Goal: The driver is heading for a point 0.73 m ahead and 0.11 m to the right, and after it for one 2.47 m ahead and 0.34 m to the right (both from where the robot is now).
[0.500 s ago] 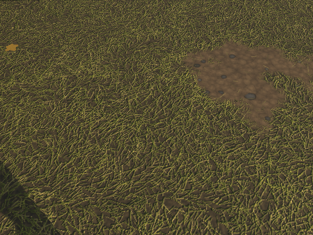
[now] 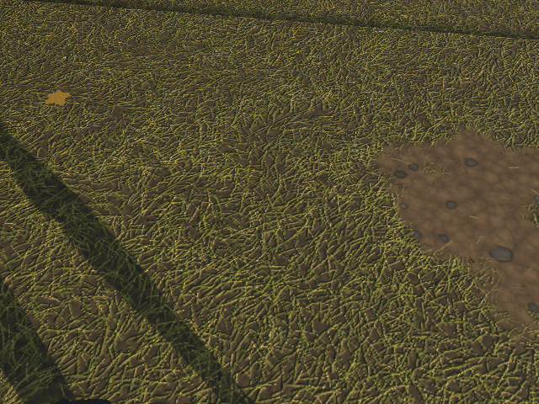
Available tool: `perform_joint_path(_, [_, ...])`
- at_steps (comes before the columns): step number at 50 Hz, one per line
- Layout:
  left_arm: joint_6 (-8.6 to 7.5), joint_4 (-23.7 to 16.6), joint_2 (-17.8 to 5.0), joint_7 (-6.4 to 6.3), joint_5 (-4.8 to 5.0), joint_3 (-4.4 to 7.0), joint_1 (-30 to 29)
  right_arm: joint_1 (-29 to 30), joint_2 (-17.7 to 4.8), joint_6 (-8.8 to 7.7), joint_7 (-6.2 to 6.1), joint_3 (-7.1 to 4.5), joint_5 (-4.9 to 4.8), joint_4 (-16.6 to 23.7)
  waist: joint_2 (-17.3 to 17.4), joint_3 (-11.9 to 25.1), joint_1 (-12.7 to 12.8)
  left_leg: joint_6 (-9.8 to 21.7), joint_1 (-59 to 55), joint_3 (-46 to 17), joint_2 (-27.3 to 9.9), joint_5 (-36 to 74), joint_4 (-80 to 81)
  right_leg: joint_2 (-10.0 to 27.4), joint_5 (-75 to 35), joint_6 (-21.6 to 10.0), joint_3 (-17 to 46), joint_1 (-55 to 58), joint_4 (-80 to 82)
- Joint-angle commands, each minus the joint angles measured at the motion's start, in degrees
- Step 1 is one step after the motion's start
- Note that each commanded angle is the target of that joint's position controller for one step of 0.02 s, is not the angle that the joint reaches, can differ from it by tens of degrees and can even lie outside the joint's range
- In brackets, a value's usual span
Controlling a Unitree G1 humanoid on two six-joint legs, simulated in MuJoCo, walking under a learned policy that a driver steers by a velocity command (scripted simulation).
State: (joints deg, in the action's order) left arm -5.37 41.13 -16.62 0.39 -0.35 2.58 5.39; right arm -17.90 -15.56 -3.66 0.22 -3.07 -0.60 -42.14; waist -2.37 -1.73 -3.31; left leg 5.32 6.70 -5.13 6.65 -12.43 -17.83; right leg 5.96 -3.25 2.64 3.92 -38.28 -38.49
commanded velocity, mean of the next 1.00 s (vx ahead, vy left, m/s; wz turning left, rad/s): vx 0.50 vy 0.00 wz -0.08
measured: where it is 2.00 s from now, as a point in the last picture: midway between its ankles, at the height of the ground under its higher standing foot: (284, 267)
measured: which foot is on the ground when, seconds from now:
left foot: down 0.00-0.18, up 0.20-0.66, down 0.68-1.00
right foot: up 0.00-0.14, down 0.16-0.70, up 0.72-1.00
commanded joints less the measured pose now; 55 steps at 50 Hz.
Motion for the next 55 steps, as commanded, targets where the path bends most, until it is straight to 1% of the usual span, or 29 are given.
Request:
perform_joint_path(1, [-1.20,-5.0,-3.5,0.75,0.70,0.51,-6.9,-3.1,-9.7,-0.59,-0.28,-2.48,-0.32,1.6,6.4,-0.1,-2.1,7.6,2.9,-7.6,-14.6,10.3,4.9,-2.6,-4.8,-0.8,-2.3,6.0,5.9])
perform_joint_path(6, [-2.08,-5.9,-5.5,1.79,0.68,1.27,-6.0,-4.5,-10.3,0.67,-0.74,-2.83,-0.29,0.1,8.3,0.1,-0.3,5.9,-8.0,-11.5,-18.8,21.9,-2.0,-4.3,6.9,-4.9,-3.0,6.2,10.7])
perform_joint_path(7, [-2.21,-4.8,-6.5,1.63,0.59,1.92,-1.5,-3.1,-10.3,0.91,-0.81,-2.77,-0.33,0.4,8.5,2.5,2.5,4.8,-7.8,-10.0,-17.2,31.0,-6.5,-5.9,6.9,-6.3,-4.7,12.9,12.7])
perform_joint_path(8, [-2.31,-2.8,-8.8,1.30,0.25,2.97,6.2,-2.3,-9.1,0.98,-0.80,-2.20,0.00,0.9,7.5,8.4,6.3,3.2,-4.6,-7.3,-14.1,35.5,-15.7,-4.6,3.8,-8.6,-3.8,25.3,11.9])
perform_joint_path(9, [-2.25,-1.7,-12.6,0.94,-0.45,3.84,16.0,-3.1,-6.4,0.77,-0.84,-1.01,1.17,2.3,1.2,17.5,9.5,0.9,6.7,-4.5,-9.7,21.9,-32.5,5.8,1.5,-13.4,7.8,43.1,9.4])
perform_joint_path(10, [-1.61,0.5,-14.6,1.40,-0.09,4.66,20.1,-10.6,-2.2,-0.20,-0.63,0.13,-0.15,2.3,-15.9,23.2,6.8,-3.2,27.8,-1.1,-0.8,-16.6,-50.6,16.2,15.3,-21.4,33.1,60.2,15.6])
perform_joint_path(11, [-1.37,0.4,-9.3,1.52,1.37,3.24,20.2,-7.1,-7.4,-0.75,-0.42,-0.64,-0.83,1.9,-9.7,19.3,9.1,-3.1,35.3,-5.5,-3.5,-20.1,-56.2,15.6,26.8,-19.7,37.0,59.0,20.0])
perform_joint_path(12, [-0.97,-0.1,-7.4,1.17,1.27,2.56,16.2,-1.0,-9.5,-1.07,-0.20,-1.31,-1.43,3.4,-4.9,11.0,9.2,-3.0,38.5,-3.7,-6.4,-14.8,-56.8,14.0,26.3,-17.4,29.1,51.8,21.2])
perform_joint_path(13, [-0.61,-0.8,-6.8,1.05,0.57,2.16,12.7,2.4,-8.9,-1.26,-0.22,-1.10,-0.86,4.2,-0.4,6.5,7.8,-3.2,37.1,-1.3,-9.0,-10.2,-54.4,11.8,20.3,-16.3,23.1,44.2,22.4])
perform_joint_path(14, [-0.49,-0.9,-5.9,1.10,0.13,1.80,10.6,3.9,-8.3,-1.36,-0.17,-1.28,-0.04,4.6,0.7,3.4,6.4,-3.6,35.7,-0.6,-10.7,-7.3,-51.0,9.8,14.6,-16.3,19.3,38.5,24.0])
perform_joint_path(15, [-0.64,-1.0,-5.3,1.10,-0.36,1.45,9.6,2.9,-7.5,-1.18,-0.08,-1.37,0.09,4.5,-0.9,3.1,4.7,-3.9,32.6,-0.5,-12.1,-5.6,-48.9,8.2,10.5,-16.0,16.4,35.0,25.3])
perform_joint_path(18, [-1.13,0.1,-5.8,1.12,0.46,1.61,9.6,1.5,-4.9,-0.27,-0.15,-0.89,0.09,4.1,-2.4,2.7,3.2,-5.4,30.4,1.2,-13.2,-3.9,-43.2,6.7,2.9,-17.0,10.4,30.9,28.4])
perform_joint_path(21, [-0.80,1.4,-7.7,0.57,0.70,2.15,10.6,6.7,-3.7,-0.35,-0.23,-0.31,0.50,5.7,-1.1,1.1,4.2,-6.5,32.0,2.3,-13.7,4.3,-33.4,5.6,-1.6,-16.5,5.6,30.5,30.1])
perform_joint_path(25, [-0.04,3.3,-8.6,0.23,1.33,2.27,13.9,14.1,-2.5,-1.15,0.58,0.25,0.07,7.2,-1.1,-0.1,7.2,-6.3,28.2,4.3,-11.6,15.9,-19.5,3.6,-1.3,-14.3,0.8,31.0,30.0])
perform_joint_path(30, [1.38,6.0,-9.5,-0.09,1.87,2.59,17.8,20.3,-3.7,-1.88,2.00,-0.15,-0.45,10.0,-1.6,-2.0,8.2,-4.0,28.4,3.9,-10.0,12.8,-12.7,7.7,-2.2,-13.3,3.3,38.4,26.3])
perform_joint_path(32, [2.01,6.3,-10.5,-0.45,1.91,2.92,17.1,17.4,-5.2,-2.27,2.16,-0.88,-0.27,9.7,-2.3,-0.5,5.6,-2.7,23.1,4.2,-8.7,8.7,-10.6,8.2,-8.3,-12.2,4.5,39.9,22.2])
perform_joint_path(33, [2.24,6.1,-10.8,-0.60,1.96,2.93,15.7,12.0,-6.7,-2.42,1.91,-1.75,-0.06,8.3,-2.3,2.5,2.1,-1.5,14.9,5.6,-7.2,8.8,-8.6,6.5,-15.5,-11.1,3.4,38.7,16.4])
perform_joint_path(34, [2.21,5.6,-9.2,-0.65,1.45,2.27,15.4,3.3,-9.6,-2.42,1.30,-3.14,0.38,6.1,-1.2,8.8,-1.9,0.3,0.7,4.7,-8.8,10.8,-9.6,3.4,-15.7,-9.4,1.5,33.4,5.9])
perform_joint_path(35, [1.97,3.7,-4.9,-0.66,-0.37,0.67,15.5,-7.2,-14.2,-2.11,0.47,-4.28,1.29,4.8,6.8,18.8,-5.3,3.8,-17.0,-8.3,-21.2,12.6,-12.0,-1.5,3.6,-6.9,-1.3,21.1,-13.1])
perform_joint_path(36, [0.93,3.5,-0.2,-0.32,1.24,-0.62,23.6,-7.7,-16.0,-1.69,0.89,-4.40,1.57,4.1,21.9,25.7,-0.9,11.5,-30.4,-32.8,-31.6,-0.6,-4.7,-8.8,37.3,-4.5,0.4,2.3,-29.2])
perform_joint_path(37, [0.58,4.4,-7.1,-0.22,2.62,1.00,19.6,-6.5,-10.1,-1.54,0.83,-3.09,0.96,4.6,13.9,20.1,-3.2,9.3,-26.0,-31.9,-29.5,-8.4,-1.3,-5.7,36.0,-4.5,4.8,-3.3,-34.7])
perform_joint_path(38, [0.49,2.9,-8.9,-0.17,3.13,1.78,14.5,-3.2,-8.0,-1.60,0.62,-2.33,0.54,4.5,10.9,11.9,-2.8,7.2,-18.6,-22.9,-27.9,-7.1,-0.1,-3.5,30.6,-4.6,3.4,-5.6,-34.8])
perform_joint_path(39, [0.67,2.6,-8.0,-0.41,2.64,1.74,12.3,0.4,-6.9,-1.74,0.69,-1.86,0.75,4.4,7.0,8.0,-0.9,6.2,-11.2,-17.2,-25.6,-2.1,1.7,-1.2,25.9,-4.2,2.4,-3.6,-33.0])
perform_joint_path(40, [1.12,2.5,-7.3,-0.49,1.96,2.02,11.7,3.1,-5.4,-1.98,0.86,-1.53,0.93,4.2,7.1,4.9,0.8,5.7,-5.7,-12.3,-23.6,2.0,3.7,0.2,22.8,-3.8,2.3,-1.7,-30.4])
perform_joint_path(42, [2.53,3.2,-5.1,-0.40,2.27,2.00,14.0,5.4,-4.5,-2.87,0.90,-1.59,1.39,3.5,8.6,3.6,3.3,5.6,0.3,-6.0,-21.9,6.3,7.4,1.7,19.4,-3.1,2.3,3.2,-28.8])
perform_joint_path(45, [3.94,2.0,-3.4,-0.59,1.94,2.01,12.0,6.0,-5.7,-3.69,0.54,-2.25,1.44,1.8,6.7,1.0,4.2,6.1,2.3,0.8,-22.0,12.7,10.0,2.2,14.9,-2.1,2.8,0.6,-25.8])
perform_joint_path(48, [3.78,0.7,-2.8,-0.03,1.71,1.88,8.4,4.9,-6.8,-3.33,-0.18,-2.69,1.60,0.3,5.7,-0.3,3.4,5.5,0.2,6.7,-21.1,15.6,10.6,1.9,6.7,-1.7,2.5,-1.8,-17.4])
perform_joint_path(51, [3.27,-1.1,-1.6,1.19,1.52,1.28,2.7,3.7,-8.3,-2.69,-0.71,-3.10,1.24,-0.7,4.7,-1.8,1.3,4.3,-1.3,11.7,-20.5,16.3,10.9,1.2,0.4,-2.3,-1.0,-0.3,-7.6])
perform_joint_path(55, [3.24,-4.5,-1.5,2.46,1.55,0.94,-4.0,0.2,-10.0,-1.23,-0.94,-3.83,0.17,-2.7,4.2,-4.0,-1.1,3.7,-8.5,14.3,-22.9,18.7,8.8,0.3,3.1,-4.3,-4.3,-2.3,-0.6])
